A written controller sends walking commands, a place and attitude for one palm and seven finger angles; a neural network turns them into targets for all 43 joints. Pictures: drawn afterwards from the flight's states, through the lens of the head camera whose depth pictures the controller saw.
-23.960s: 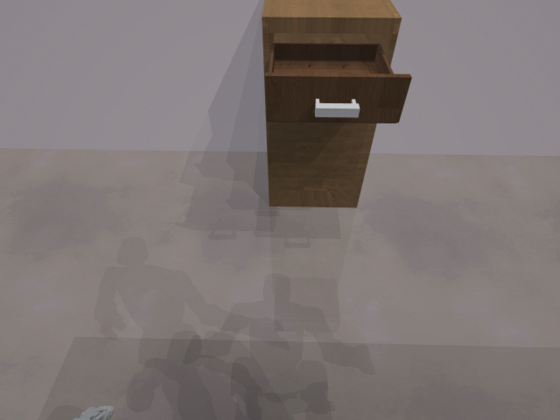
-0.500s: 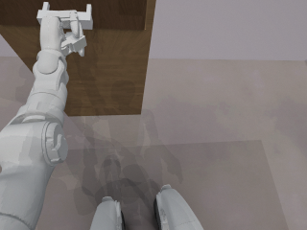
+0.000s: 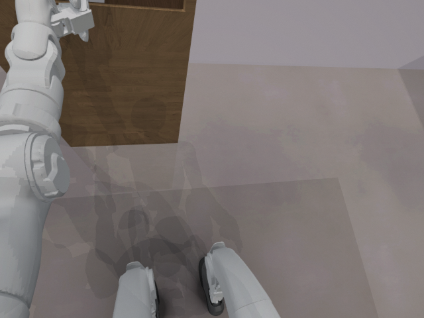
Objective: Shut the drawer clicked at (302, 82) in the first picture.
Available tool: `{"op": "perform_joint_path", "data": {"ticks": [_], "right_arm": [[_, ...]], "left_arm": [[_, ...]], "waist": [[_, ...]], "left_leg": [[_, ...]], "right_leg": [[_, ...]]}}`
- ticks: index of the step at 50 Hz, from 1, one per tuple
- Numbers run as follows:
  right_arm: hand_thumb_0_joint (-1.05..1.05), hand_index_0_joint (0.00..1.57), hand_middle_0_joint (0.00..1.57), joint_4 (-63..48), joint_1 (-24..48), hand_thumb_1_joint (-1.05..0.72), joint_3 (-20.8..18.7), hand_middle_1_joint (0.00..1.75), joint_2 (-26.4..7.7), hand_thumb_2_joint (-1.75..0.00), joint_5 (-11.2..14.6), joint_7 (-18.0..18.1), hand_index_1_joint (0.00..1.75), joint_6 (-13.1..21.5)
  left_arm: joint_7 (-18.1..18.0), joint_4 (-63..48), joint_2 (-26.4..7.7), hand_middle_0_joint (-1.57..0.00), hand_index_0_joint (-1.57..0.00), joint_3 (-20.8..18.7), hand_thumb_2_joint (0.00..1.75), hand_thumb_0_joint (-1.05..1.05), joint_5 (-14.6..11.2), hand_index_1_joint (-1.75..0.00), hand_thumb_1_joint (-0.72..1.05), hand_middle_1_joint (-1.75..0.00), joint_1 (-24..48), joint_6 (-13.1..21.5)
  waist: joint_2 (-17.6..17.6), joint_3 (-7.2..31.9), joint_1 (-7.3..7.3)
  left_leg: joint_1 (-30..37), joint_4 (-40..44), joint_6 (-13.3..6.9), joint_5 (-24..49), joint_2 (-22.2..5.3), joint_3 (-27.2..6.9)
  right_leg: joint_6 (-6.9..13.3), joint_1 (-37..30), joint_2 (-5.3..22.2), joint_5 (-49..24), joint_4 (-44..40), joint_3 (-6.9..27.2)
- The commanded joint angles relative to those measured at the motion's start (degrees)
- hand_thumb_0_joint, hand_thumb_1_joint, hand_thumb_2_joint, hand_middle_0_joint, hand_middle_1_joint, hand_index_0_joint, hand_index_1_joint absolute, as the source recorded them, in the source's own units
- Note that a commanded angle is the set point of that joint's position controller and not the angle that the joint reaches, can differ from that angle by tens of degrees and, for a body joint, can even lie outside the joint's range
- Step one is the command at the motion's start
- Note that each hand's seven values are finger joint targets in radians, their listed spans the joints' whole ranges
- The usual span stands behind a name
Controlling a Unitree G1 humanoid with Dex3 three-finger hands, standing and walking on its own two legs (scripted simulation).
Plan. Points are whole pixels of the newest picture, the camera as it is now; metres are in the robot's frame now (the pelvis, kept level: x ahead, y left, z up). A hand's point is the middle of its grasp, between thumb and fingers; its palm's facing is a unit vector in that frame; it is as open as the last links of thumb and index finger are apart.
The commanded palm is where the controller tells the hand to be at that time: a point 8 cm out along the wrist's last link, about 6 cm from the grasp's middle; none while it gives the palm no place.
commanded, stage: pull the fist back off the drawer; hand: left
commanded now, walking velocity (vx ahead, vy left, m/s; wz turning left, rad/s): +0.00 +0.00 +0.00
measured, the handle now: out of the picture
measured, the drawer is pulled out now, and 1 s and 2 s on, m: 0.00 0.00 0.00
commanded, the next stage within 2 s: draw the hand back to the body in 0.60 s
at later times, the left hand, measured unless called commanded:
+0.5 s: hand (83, 18) +0.60 +0.10 +0.09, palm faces -0.08 -1.00 -0.04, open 3.1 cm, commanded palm +0.57 +0.13 +0.10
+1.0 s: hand (44, 49) +0.51 +0.14 +0.13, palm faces -0.05 -1.00 -0.05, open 3.2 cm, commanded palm +0.47 +0.18 +0.15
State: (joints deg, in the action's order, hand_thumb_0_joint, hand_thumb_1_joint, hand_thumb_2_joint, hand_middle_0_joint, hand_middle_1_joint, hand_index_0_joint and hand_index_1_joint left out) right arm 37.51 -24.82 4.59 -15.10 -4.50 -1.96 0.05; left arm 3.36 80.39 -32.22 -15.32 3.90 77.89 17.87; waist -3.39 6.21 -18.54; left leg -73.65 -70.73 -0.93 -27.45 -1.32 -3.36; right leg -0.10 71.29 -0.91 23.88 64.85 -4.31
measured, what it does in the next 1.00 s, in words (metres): rises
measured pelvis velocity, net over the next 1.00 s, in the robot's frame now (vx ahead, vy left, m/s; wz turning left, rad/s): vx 0.08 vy -0.01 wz -0.03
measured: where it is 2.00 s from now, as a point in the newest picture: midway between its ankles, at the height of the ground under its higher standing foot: (182, 306)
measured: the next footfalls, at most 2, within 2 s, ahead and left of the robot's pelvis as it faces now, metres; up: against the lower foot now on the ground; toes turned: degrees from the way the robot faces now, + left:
none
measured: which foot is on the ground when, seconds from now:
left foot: down 0.00-1.00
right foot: down 0.00-1.00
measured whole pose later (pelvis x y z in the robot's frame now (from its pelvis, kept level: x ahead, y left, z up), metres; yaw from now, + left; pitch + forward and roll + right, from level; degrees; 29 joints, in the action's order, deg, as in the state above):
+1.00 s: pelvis +0.08 -0.01 +0.07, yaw -1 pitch +19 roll -1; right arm 29.9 -22.8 0.8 -14.8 1.4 -2.7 -5.1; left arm 9.1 36.3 -16.3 -14.3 -8.6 27.5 15.4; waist -2.9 8.2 -5.7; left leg -42.6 -51.1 -0.9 -27.4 -1.9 1.0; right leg 0.0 43.3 -1.9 24.3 48.3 0.6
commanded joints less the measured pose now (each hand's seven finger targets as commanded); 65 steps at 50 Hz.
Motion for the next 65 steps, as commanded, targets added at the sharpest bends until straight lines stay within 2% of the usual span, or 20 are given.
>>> {"op": "perform_joint_path", "data": {"ticks": [1, 5, 11, 13, 18, 20, 25, 30, 33, 35, 37, 40, 43, 46, 51, 54, 56, 60, 61, 65], "right_arm": [[0.0, 0.2, 0.2, -1.08, -13.72, -0.9, -3.27, 0.3, -11.86, -0.9, 0.09, 0.47, 0.3, 0.74], [0.0, 0.2, 0.2, -1.46, -13.7, -0.9, -3.49, 0.3, -11.91, -0.9, 0.06, 0.03, 0.3, 0.79], [0.0, 0.2, 0.2, -2.52, -13.97, -0.9, -3.44, 0.3, -12.02, -0.9, 0.19, -0.32, 0.3, 0.45], [0.0, 0.2, 0.2, -2.78, -14.12, -0.9, -3.73, 0.3, -12.0, -0.9, 0.12, -0.53, 0.3, 0.35], [0.0, 0.2, 0.2, -3.72, -13.53, -0.9, -4.02, 0.3, -11.51, -0.9, 0.64, -0.95, 0.3, -0.53], [0.0, 0.2, 0.2, -4.56, -13.19, -0.9, -4.27, 0.3, -11.41, -0.9, 0.89, -1.05, 0.3, -1.04], [0.0, 0.2, 0.2, -5.76, -12.0, -0.9, -5.16, 0.3, -10.76, -0.9, 1.5, -1.44, 0.3, -2.18], [0.0, 0.2, 0.2, -4.61, -11.82, -0.9, -5.87, 0.3, -10.35, -0.9, 1.88, -1.05, 0.3, -2.71], [0.0, 0.2, 0.2, -3.95, -11.53, -0.9, -6.29, 0.3, -9.87, -0.9, 1.76, -1.03, 0.3, -2.7], [0.0, 0.2, 0.2, -3.2, -11.69, -0.9, -6.41, 0.3, -9.87, -0.9, 1.54, -1.1, 0.3, -2.97], [0.0, 0.2, 0.2, -5.59, -11.33, -0.9, -6.81, 0.3, -10.2, -0.9, 1.95, -1.25, 0.3, -3.75], [0.0, 0.2, 0.2, -9.57, -8.95, -0.9, -7.08, 0.3, -9.07, -0.9, 3.22, -1.75, 0.3, -4.65], [0.0, 0.2, 0.2, -12.44, -6.72, -0.9, -7.33, 0.3, -8.12, -0.9, 4.87, -1.6, 0.3, -4.6], [0.0, 0.2, 0.2, -13.73, -3.73, -0.9, -7.47, 0.3, -8.12, -0.9, 6.09, -0.8, 0.3, -3.67], [0.0, 0.2, 0.2, -12.4, -0.18, -0.9, -6.93, 0.3, -7.59, -0.9, 6.83, 0.85, 0.3, -1.46], [0.0, 0.2, 0.2, -12.1, 1.81, -0.9, -6.89, 0.3, -7.19, -0.9, 7.31, 1.34, 0.3, -0.47], [0.0, 0.2, 0.2, -12.78, 3.67, -0.9, -6.71, 0.3, -7.17, -0.9, 7.55, 1.37, 0.3, 0.11], [0.0, 0.2, 0.2, -15.28, 8.28, -0.9, -6.05, 0.3, -7.12, -0.9, 8.02, 2.14, 0.3, 1.39], [0.0, 0.2, 0.2, -16.18, 13.4, -0.9, -6.35, 0.3, -5.9, -0.9, 7.73, 3.26, 0.3, 0.28], [0.0, 0.2, 0.2, -16.62, 16.96, -0.9, -5.25, 0.3, -4.83, -0.9, 7.37, 5.35, 0.3, -0.7]], "left_arm": [[-1.08, -14.13, -8.97, -1.4, -1.4, -1.44, 0.9, 0.0, -0.68, -1.6, 0.9, -1.6, 38.46, 3.33], [-0.59, -13.44, -6.78, -1.4, -1.4, -0.36, 0.9, 0.0, -0.41, -1.6, 0.9, -1.6, 37.51, 3.04], [-0.23, -14.28, -8.91, -1.4, -1.4, -2.39, 0.9, 0.0, -0.66, -1.6, 0.9, -1.6, 35.16, 2.17], [0.08, -17.22, -9.56, -1.4, -1.4, -3.6, 0.9, 0.0, -0.91, -1.6, 0.9, -1.6, 33.94, 2.75], [1.06, -18.6, -8.01, -1.4, -1.4, -4.36, 0.9, 0.0, -2.49, -1.6, 0.9, -1.6, 26.22, 2.5], [1.23, -20.78, -9.74, -1.4, -1.4, -6.21, 0.9, 0.0, -2.62, -1.6, 0.9, -1.6, 21.76, 2.91], [2.0, -25.51, -5.97, -1.4, -1.4, -5.24, 0.9, 0.0, -3.92, -1.6, 0.9, -1.6, 11.78, 4.35], [2.23, -26.47, -1.96, -1.4, -1.4, -3.2, 0.9, 0.0, -5.53, -1.6, 0.9, -1.6, 13.02, 5.68], [2.17, -27.49, 2.01, -1.4, -1.4, -0.53, 0.9, 0.0, -5.82, -1.6, 0.9, -1.6, 13.02, 7.3], [1.91, -25.91, 2.1, -1.4, -1.4, -0.88, 0.9, 0.0, -5.74, -1.6, 0.9, -1.6, 11.7, 7.62], [2.3, -29.41, -1.73, -1.4, -1.4, -4.78, 0.9, 0.0, -6.07, -1.6, 0.9, -1.6, 1.3, 7.7], [3.42, -40.67, -0.86, -1.4, -1.4, -4.51, 0.9, 0.0, -7.84, -1.6, 0.9, -1.6, -13.07, 5.99], [4.86, -49.65, 1.77, -1.4, -1.4, -2.73, 0.9, 0.0, -10.59, -1.6, 0.9, -1.6, -24.24, 2.76], [5.61, -58.43, 2.99, -1.4, -1.4, -2.37, 0.9, 0.0, -13.63, -1.6, 0.9, -1.6, -27.14, 1.2], [7.15, -62.83, 7.87, -1.4, -1.4, 1.96, 0.9, 0.0, -15.83, -1.6, 0.9, -1.6, -34.41, 1.9], [9.57, -64.44, 9.46, -1.4, -1.4, 5.03, 0.9, 0.0, -15.58, -1.6, 0.9, -1.6, -39.35, 0.29], [11.02, -66.76, 10.14, -1.4, -1.4, 6.32, 0.9, 0.0, -15.96, -1.6, 0.9, -1.6, -42.2, -1.62], [11.86, -71.1, 8.62, -1.4, -1.4, 3.77, 0.9, 0.0, -18.38, -1.6, 0.9, -1.6, -48.91, -5.23], [5.11, -80.24, 4.58, -1.4, -1.4, 5.2, 0.9, 0.0, -11.96, -1.6, 0.9, -1.6, -48.99, -5.19], [-2.92, -84.12, 6.34, -1.4, -1.4, 4.86, 0.9, 0.0, -10.32, -1.6, 0.9, -1.6, -59.23, -9.56]], "waist": [[-12.1, 28.82, -5.8], [-12.73, 29.47, -5.37], [-10.51, 29.58, -3.86], [-13.1, 33.68, -2.28], [-10.03, 33.75, -0.24], [-9.39, 35.34, 1.75], [-7.19, 35.27, 4.23], [-4.14, 30.54, 2.75], [-7.08, 31.14, 2.8], [-5.79, 30.03, 2.72], [-7.49, 35.66, 7.41], [-7.73, 41.41, 11.91], [-0.01, 37.6, 12.96], [3.78, 32.42, 12.65], [3.08, 21.81, 12.0], [-3.39, 20.0, 12.69], [-4.13, 19.44, 13.27], [0.88, 16.84, 15.1], [2.36, 17.65, 18.22], [4.78, 10.68, 18.54]], "left_leg": [[25.66, 8.82, -1.61, 5.05, 0.16, -2.74], [27.56, 8.87, -1.31, 4.59, -0.02, -3.8], [25.06, 8.79, -1.57, 4.42, 0.07, -3.08], [29.14, 8.58, -1.17, 8.27, -0.1, -3.5], [29.62, 9.02, -1.18, 11.76, -0.17, -2.25], [30.45, 9.62, -1.02, 13.99, -0.16, -1.72], [33.67, 11.0, -0.69, 19.55, -0.15, -0.58], [33.59, 11.58, -0.89, 20.27, 0.04, 0.03], [38.61, 11.24, -0.29, 25.39, 0.01, -0.35], [38.0, 10.71, -0.31, 26.78, 0.08, -0.17], [41.79, 12.17, 0.02, 33.92, 0.4, 0.63], [46.05, 14.81, 0.18, 43.28, 0.63, 2.05], [40.82, 18.07, -1.18, 41.63, 1.01, 4.16], [39.98, 21.58, -1.64, 31.96, 1.84, 5.41], [46.17, 24.79, -1.46, 30.57, 1.18, 4.9], [51.13, 25.31, -1.09, 36.83, 0.8, 4.45], [53.33, 26.28, -0.83, 37.22, 0.61, 3.64], [53.02, 29.07, -0.8, 32.21, 0.99, 3.26], [55.52, 32.25, -0.75, 31.28, 1.18, 4.13], [55.18, 37.24, -0.88, 23.83, 0.93, 4.39]], "right_leg": [[1.46, -9.21, -2.17, -1.3, -9.04, 1.51], [1.59, -6.59, -2.02, -1.17, -8.17, 0.88], [1.44, -9.37, -2.01, -0.93, -8.07, 1.1], [1.7, -9.46, -1.9, -3.18, -7.24, 0.81], [1.55, -13.71, -2.18, -5.48, -8.18, 1.09], [1.72, -16.9, -2.29, -7.07, -8.42, 1.22], [1.75, -21.6, -2.54, -12.48, -9.36, 1.35], [1.36, -22.32, -2.6, -14.86, -10.48, 1.55], [1.55, -20.1, -2.42, -17.45, -10.02, 1.25], [1.46, -20.3, -2.39, -18.62, -9.86, 1.23], [1.91, -26.74, -2.37, -24.18, -9.83, 1.6], [1.84, -37.3, -2.17, -33.95, -11.62, 2.09], [1.49, -47.87, -1.71, -43.5, -14.11, 3.16], [1.02, -53.08, -1.93, -42.08, -17.65, 3.28], [0.86, -49.29, -2.23, -35.17, -21.49, 2.57], [0.9, -47.9, -1.52, -36.18, -21.94, 2.34], [1.03, -47.54, -1.32, -34.28, -22.66, 1.77], [1.13, -51.0, -1.08, -31.98, -24.44, 1.15], [1.4, -54.15, 0.06, -28.58, -27.63, 3.78], [1.22, -57.85, 0.85, -24.31, -31.35, 3.67]]}}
